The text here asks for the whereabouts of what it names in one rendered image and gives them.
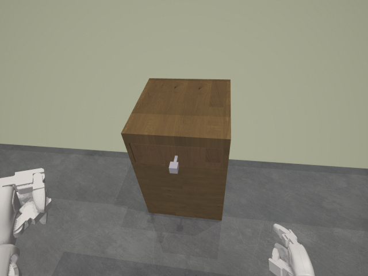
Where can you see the right robot hand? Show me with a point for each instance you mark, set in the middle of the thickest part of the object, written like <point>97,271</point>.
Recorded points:
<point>295,258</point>

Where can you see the drawer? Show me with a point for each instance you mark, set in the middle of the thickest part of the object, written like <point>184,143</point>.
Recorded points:
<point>187,156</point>

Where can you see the cabinet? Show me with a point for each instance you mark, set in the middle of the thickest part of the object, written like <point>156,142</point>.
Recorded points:
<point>188,113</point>

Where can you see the robot left forearm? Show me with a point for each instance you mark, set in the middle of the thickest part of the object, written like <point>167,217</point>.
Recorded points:
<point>9,255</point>

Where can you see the handle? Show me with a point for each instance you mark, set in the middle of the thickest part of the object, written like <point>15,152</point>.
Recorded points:
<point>174,166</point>

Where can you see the left robot hand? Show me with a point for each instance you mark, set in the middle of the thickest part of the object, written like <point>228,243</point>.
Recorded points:
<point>32,195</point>

